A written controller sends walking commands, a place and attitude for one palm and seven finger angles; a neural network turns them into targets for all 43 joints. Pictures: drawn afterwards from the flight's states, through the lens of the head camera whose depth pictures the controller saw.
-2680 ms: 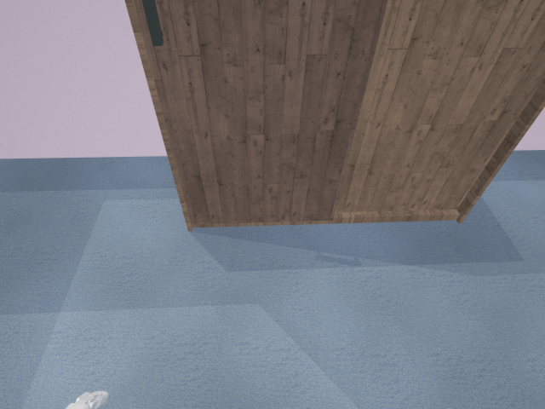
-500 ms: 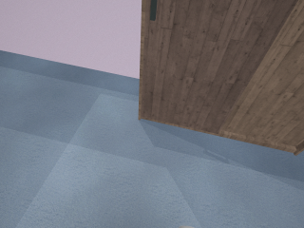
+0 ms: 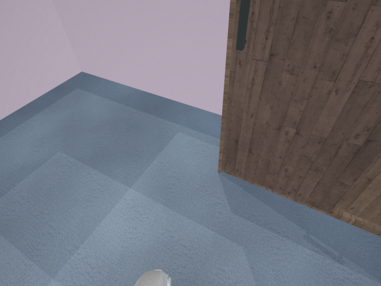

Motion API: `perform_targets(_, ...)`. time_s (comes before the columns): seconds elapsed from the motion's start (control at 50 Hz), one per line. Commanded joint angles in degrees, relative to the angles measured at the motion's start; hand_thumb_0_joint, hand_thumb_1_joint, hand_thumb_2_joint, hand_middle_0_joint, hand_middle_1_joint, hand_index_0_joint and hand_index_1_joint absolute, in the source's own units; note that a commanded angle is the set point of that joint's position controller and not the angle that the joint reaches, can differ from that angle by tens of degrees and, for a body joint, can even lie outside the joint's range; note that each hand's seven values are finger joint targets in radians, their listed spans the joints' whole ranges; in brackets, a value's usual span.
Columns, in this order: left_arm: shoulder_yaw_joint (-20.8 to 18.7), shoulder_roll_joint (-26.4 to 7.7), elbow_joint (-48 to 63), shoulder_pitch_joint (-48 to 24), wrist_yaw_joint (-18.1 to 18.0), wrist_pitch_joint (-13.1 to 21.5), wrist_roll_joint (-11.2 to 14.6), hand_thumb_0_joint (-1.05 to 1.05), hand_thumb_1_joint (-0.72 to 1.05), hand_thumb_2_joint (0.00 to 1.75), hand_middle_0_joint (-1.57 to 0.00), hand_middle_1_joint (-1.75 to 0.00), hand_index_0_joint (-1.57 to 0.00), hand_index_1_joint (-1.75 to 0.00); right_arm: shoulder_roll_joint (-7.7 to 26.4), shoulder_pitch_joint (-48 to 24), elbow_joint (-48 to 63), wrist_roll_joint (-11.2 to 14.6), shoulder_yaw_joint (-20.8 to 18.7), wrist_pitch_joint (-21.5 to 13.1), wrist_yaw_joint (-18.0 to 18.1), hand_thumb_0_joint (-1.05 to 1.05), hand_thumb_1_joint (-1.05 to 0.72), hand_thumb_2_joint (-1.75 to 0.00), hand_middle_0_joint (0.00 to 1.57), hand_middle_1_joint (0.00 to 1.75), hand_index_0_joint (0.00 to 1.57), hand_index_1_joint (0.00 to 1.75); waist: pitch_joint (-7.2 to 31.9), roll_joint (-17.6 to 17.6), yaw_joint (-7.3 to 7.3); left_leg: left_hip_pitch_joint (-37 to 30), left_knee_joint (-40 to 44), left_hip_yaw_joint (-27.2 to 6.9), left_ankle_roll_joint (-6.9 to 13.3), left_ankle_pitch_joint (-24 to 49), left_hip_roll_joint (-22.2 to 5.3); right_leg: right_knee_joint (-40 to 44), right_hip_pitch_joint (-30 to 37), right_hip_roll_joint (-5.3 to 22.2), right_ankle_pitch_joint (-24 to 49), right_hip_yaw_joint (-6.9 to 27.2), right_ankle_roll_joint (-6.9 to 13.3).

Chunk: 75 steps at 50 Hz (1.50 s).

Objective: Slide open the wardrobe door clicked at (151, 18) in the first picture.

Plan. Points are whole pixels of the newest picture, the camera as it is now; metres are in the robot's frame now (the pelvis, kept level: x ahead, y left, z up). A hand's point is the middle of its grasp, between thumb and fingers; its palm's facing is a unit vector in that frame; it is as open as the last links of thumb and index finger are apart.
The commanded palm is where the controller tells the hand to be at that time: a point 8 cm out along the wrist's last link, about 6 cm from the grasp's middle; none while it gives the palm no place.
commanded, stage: walk to a spot facing it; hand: left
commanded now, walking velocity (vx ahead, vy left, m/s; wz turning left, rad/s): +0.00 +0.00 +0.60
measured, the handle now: (247, 2) +0.91 -0.16 +0.24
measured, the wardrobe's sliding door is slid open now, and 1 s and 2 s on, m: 0.00 0.00 0.00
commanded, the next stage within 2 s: turn to face it in 0.18 s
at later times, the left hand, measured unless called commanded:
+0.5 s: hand out of the picture +0.10 +0.23 -0.19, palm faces +0.26 -0.94 -0.20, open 7.4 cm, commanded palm none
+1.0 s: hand (135, 237) +0.29 +0.18 -0.17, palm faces -0.11 -0.95 -0.28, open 7.4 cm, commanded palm none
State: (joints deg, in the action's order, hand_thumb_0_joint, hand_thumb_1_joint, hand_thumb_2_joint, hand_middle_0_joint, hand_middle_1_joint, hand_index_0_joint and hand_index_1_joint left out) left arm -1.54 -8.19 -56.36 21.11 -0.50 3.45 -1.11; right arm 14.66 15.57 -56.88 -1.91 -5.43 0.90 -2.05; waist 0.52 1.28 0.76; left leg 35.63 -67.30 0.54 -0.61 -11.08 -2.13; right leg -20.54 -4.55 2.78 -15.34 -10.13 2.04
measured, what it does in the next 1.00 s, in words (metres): walks ahead: left foot, then right foot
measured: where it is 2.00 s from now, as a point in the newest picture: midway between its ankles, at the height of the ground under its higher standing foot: outside the picture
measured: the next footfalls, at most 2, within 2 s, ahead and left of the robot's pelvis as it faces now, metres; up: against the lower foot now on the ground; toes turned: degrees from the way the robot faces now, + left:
left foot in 0.30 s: +0.19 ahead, +0.10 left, +0.00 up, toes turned +18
right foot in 0.90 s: +0.21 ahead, -0.11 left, +0.00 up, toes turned -13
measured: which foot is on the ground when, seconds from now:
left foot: up 0.00-0.28, down 0.30-0.90, up 0.92-1.00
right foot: down 0.00-0.28, up 0.30-0.88, down 0.90-1.00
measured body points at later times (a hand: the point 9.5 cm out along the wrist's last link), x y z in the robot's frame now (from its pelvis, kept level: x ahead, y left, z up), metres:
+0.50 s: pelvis +0.14 +0.04 -0.01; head +0.16 +0.08 +0.44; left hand +0.09 +0.28 -0.18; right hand +0.31 -0.15 -0.14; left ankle +0.15 +0.09 -0.75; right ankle +0.15 -0.13 -0.66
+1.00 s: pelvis +0.18 -0.01 -0.02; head +0.22 -0.04 +0.42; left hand +0.30 +0.23 -0.15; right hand +0.16 -0.27 -0.18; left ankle +0.15 +0.11 -0.69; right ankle +0.17 -0.10 -0.75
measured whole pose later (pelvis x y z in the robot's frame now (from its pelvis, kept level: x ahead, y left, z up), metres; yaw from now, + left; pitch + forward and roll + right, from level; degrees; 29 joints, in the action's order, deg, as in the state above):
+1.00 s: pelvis +0.18 -0.01 -0.02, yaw -8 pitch +0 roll +1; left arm -3.8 -11.1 -52.5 11.1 -0.4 -1.5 -0.9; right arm 13.6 14.5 -57.5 -0.9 -4.4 3.2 1.2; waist -5.8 2.4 1.1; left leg 21.9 -59.6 9.3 -2.8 -30.5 -6.9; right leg -35.7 -16.3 0.5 -19.3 -5.1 3.0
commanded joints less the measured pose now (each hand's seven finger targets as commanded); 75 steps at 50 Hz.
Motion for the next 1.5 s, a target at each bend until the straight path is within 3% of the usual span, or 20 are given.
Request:
perform_targets(0.0,-1.02,-6.21,0.76,5.2,-1.04,1.65,-0.12,0.0,0.9,0.9,-0.2,-0.3,-0.2,-0.3,-0.38,-4.39,4.63,0.64,0.71,0.46,-0.33,0.0,-0.9,-0.9,0.2,0.3,0.2,0.3,-8.19,-9.74,-0.27,6.43,-0.56,1.62,-1.36,3.11,-1.1,7.23,-1.49,12.26,32.29,1.8,-1.0)
perform_targets(0.14,-1.49,-8.99,0.14,9.17,-2.09,-0.06,-0.52,0.0,0.9,0.9,-0.2,-0.3,-0.2,-0.3,-1.36,-15.07,8.89,0.39,2.55,0.58,-0.65,0.0,-0.9,-0.9,0.2,0.3,0.2,0.3,-6.68,-9.79,-3.0,1.15,19.71,7.44,-0.05,0.41,0.38,1.04,5.43,14.35,48.77,-1.9,0.98)
perform_targets(0.22,-2.9,-13.25,1.23,7.54,-1.78,-0.5,-0.35,0.0,0.9,0.9,-0.2,-0.3,-0.2,-0.3,1.62,-6.62,7.5,0.2,1.93,-0.64,0.49,0.0,-0.9,-0.9,0.2,0.3,0.2,0.3,2.44,-10.68,0.62,-13.38,32.6,11.17,3.11,-1.76,5.6,-16.63,10.6,15.87,64.69,-4.53,0.38)
perform_targets(0.24,-3.21,-13.87,1.87,6.65,-1.57,-0.54,0.02,0.0,0.9,0.9,-0.2,-0.3,-0.2,-0.3,3.72,-1.43,6.61,0.02,1.35,-0.95,0.82,0.0,-0.9,-0.9,0.2,0.3,0.2,0.3,6.32,-9.2,3.39,-22.79,38.41,9.77,3.94,3.09,5.51,-26.71,7.11,15.39,60.04,-5.03,-0.72)
perform_targets(0.26,-3.03,-13.18,3.07,5.27,-1.09,-0.24,0.85,0.0,0.9,0.9,-0.2,-0.3,-0.2,-0.3,7.24,4.56,5.43,-0.48,0.45,-1.4,1.39,0.0,-0.9,-0.9,0.2,0.3,0.2,0.3,12.4,-4.65,6.51,-40.95,39.37,1.54,7.69,26.08,-3.49,-40.75,-7.0,11.6,38.63,-4.5,-3.14)
perform_targets(0.28,-1.85,-8.4,4.33,7.17,-0.68,-0.31,1.71,0.0,0.9,0.9,-0.2,-0.3,-0.2,-0.3,13.29,7.33,4.75,0.34,-0.75,-1.79,2.24,0.0,-0.9,-0.9,0.2,0.3,0.2,0.3,18.48,9.62,5.44,-55.01,35.82,-23.05,18.13,65.01,-23.61,-58.3,-27.73,1.36,-21.02,0.93,-5.62)
perform_targets(0.3,-1.59,-9.53,5.16,4.98,-1.79,-1.41,1.45,0.0,0.9,0.9,-0.2,-0.3,-0.2,-0.3,12.77,8.0,4.54,2.17,-0.12,-1.46,2.62,0.0,-0.9,-0.9,0.2,0.3,0.2,0.3,20.18,0.42,5.37,-51.92,38.22,-18.04,19.91,61.62,-24.65,-60.76,-26.5,2.42,-20.77,9.29,-4.38)
perform_targets(0.42,-1.31,-4.68,-1.62,8.67,-1.53,-4.5,0.05,0.0,0.9,0.9,-0.2,-0.3,-0.2,-0.3,1.82,-6.73,4.32,1.5,3.52,-3.86,3.96,0.0,-0.9,-0.9,0.2,0.3,0.2,0.3,1.06,2.64,-3.62,-25.02,49.1,1.56,7.94,40.58,-12.54,-47.06,-19.06,3.98,-4.86,11.35,-5.64)
perform_targets(0.58,-4.1,-7.06,2.16,-0.67,-0.23,-7.42,-0.2,0.0,0.9,0.9,-0.2,-0.3,-0.2,-0.3,2.16,-4.96,4.4,1.19,1.7,-2.06,4.02,0.0,-0.9,-0.9,0.2,0.3,0.2,0.3,-5.35,4.52,-2.22,-23.89,52.18,3.79,8.93,17.69,-15.15,-45.09,-26.63,3.27,-1.21,10.7,-7.29)
perform_targets(0.74,-3.72,-6.08,6.82,-9.33,1.08,-6.79,-0.31,0.0,0.9,0.9,-0.2,-0.3,-0.2,-0.3,4.33,-0.6,3.51,0.52,0.07,-1.57,3.99,0.0,-0.9,-0.9,0.2,0.3,0.2,0.3,-1.69,7.21,1.18,-33.91,46.27,6.76,10.22,23.95,-18.96,-27.93,-23.74,2.43,-7.45,5.5,-5.8)
perform_targets(0.84,-3.87,-7.26,7.01,-7.11,1.16,-5.35,-0.34,0.0,0.9,0.9,-0.2,-0.3,-0.2,-0.3,6.19,-0.55,3.24,0.66,-0.68,-1.07,3.42,0.0,-0.9,-0.9,0.2,0.3,0.2,0.3,2.21,6.31,-0.53,-34.24,36.46,11.37,5.98,27.39,-18.72,-13.29,-14.05,-0.33,-1.61,3.09,-3.23)
perform_targets(0.86,-4.27,-9.1,6.03,-3.09,1.02,-4.7,-0.45,0.0,0.9,0.9,-0.2,-0.3,-0.2,-0.3,6.26,-1.26,3.77,1.03,-0.72,-1.01,3.2,0.0,-0.9,-0.9,0.2,0.3,0.2,0.3,4.32,2.98,-2.94,-29.94,28.32,13.64,3.31,24.58,-16.95,-6.58,-6.11,0.25,7.06,4.48,-2.06)
perform_targets(0.9,-6.15,-19.05,4.22,3.26,-0.36,-3.57,-0.23,0.0,0.9,0.9,-0.2,-0.3,-0.2,-0.3,0.66,-3.8,7.84,1.24,0.91,-0.55,2.76,0.0,-0.9,-0.9,0.2,0.3,0.2,0.3,6.67,-18.82,-5.49,-4.01,3.07,11.34,-3.7,-24.82,-3.34,-2.45,8.16,21.43,50.83,33.24,10.15)
perform_targets(0.92,-6.01,-18.04,4.36,2.81,-1.04,-3.93,0.41,0.0,0.9,0.9,-0.2,-0.3,-0.2,-0.3,1.84,-5.02,7.86,1.4,0.96,0.17,3.6,0.0,-0.9,-0.9,0.2,0.3,0.2,0.3,7.42,-12.92,-5.51,-2.57,-0.25,2.89,-3.12,-25.09,-4.42,-2.9,8.07,20.7,48.15,28.75,12.39)
perform_targets(1.02,-4.69,-13.68,7.36,-8.47,-0.75,-3.82,0.47,0.0,0.9,0.9,-0.2,-0.3,-0.2,-0.3,1.8,-3.81,5.5,0.89,0.71,1.11,3.15,0.0,-0.9,-0.9,0.2,0.3,0.2,0.3,1.69,-5.54,-0.77,-4.49,1.04,0.48,-4.57,-10.93,-5.03,0.22,-3.56,10.96,29.59,20.61,7.47)
perform_targets(1.24,-5.46,-15.25,7.45,-8.0,-0.31,-4.25,-0.44,0.0,0.9,0.9,-0.2,-0.3,-0.2,-0.3,1.65,-6.37,7.61,1.4,1.33,0.1,3.54,0.0,-0.9,-0.9,0.2,0.3,0.2,0.3,2.19,-10.79,-2.34,-11.34,21.61,1.35,-4.35,-12.79,-1.14,-1.51,-4.73,9.06,26.18,27.17,9.02)
perform_targets(1.32,-5.43,-14.81,7.94,-11.13,-0.49,-4.67,0.13,0.0,0.9,0.9,-0.2,-0.3,-0.2,-0.3,1.74,0.16,5.88,1.76,1.46,-0.82,4.03,0.0,-0.9,-0.9,0.2,0.3,0.2,0.3,4.64,-10.5,0.83,-23.18,39.75,2.2,-3.21,-2.8,0.44,-7.11,-7.22,6.24,27.15,27.44,5.32)
perform_targets(1.34,-5.01,-12.88,8.38,-11.24,-0.47,-4.83,0.55,0.0,0.9,0.9,-0.2,-0.3,-0.2,-0.3,3.41,2.19,5.17,1.73,1.31,-1.4,4.27,0.0,-0.9,-0.9,0.2,0.3,0.2,0.3,5.38,-6.02,1.6,-30.39,45.96,0.24,-2.28,2.31,-2.47,-10.89,-11.76,3.08,21.54,25.2,2.87)
perform_targets(1.38,-4.09,-8.77,9.26,-8.63,-0.01,-5.13,0.63,0.0,0.9,0.9,-0.2,-0.3,-0.2,-0.3,10.67,1.02,6.54,0.85,0.24,-1.25,4.24,0.0,-0.9,-0.9,0.2,0.3,0.2,0.3,2.79,15.91,0.39,-33.16,51.11,-19.27,7.77,18.25,-23.63,-31.38,-26.49,-5.99,-18.67,12.81,-3.41)
perform_targets(1.48,-4.8,-9.8,5.87,-7.14,0.87,-6.28,-0.18,0.0,0.9,0.9,-0.2,-0.3,-0.2,-0.3,4.23,-4.44,7.8,0.41,2.43,-1.57,4.77,0.0,-0.9,-0.9,0.2,0.3,0.2,0.3,-2.18,8.55,-2.0,-25.01,51.37,-4.9,6.92,16.31,-13.69,-46.59,-25.65,-2.5,-7.66,13.49,-4.88)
